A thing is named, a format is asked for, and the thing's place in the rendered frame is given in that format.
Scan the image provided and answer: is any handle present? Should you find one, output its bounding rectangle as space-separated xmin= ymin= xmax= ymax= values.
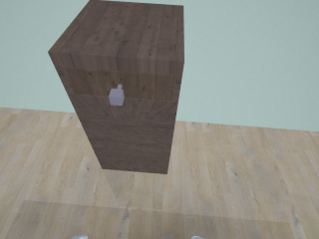
xmin=109 ymin=84 xmax=125 ymax=106

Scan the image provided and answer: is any cabinet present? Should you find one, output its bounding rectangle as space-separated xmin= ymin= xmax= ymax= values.
xmin=48 ymin=0 xmax=184 ymax=174

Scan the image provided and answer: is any drawer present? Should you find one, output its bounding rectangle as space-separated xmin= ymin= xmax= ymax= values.
xmin=62 ymin=67 xmax=175 ymax=102

